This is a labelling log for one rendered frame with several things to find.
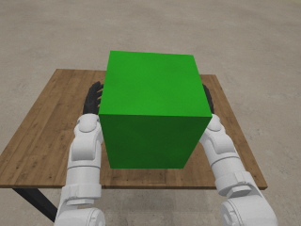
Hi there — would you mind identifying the robot left forearm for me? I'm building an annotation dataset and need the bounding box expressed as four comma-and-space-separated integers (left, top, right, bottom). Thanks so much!
54, 113, 103, 226

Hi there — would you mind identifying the right robot upper arm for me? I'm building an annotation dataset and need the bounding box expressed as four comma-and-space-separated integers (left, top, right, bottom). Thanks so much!
220, 195, 277, 226

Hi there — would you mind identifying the robot left hand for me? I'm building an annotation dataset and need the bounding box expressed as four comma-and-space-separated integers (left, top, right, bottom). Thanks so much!
82, 81, 103, 115

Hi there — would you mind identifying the left robot upper arm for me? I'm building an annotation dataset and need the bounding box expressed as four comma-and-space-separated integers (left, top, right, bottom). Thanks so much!
55, 207, 105, 226

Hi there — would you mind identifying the carton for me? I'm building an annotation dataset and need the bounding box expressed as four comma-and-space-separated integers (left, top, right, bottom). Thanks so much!
98, 50, 213, 169

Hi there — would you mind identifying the robot right hand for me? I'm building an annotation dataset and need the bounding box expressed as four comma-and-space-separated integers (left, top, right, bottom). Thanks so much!
202, 84, 214, 114

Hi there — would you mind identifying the robot right forearm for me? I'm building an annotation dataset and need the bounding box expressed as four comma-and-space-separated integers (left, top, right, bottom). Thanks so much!
199, 114, 278, 226

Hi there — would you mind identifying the table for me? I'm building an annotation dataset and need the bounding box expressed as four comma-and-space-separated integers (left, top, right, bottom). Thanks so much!
0, 69, 268, 223

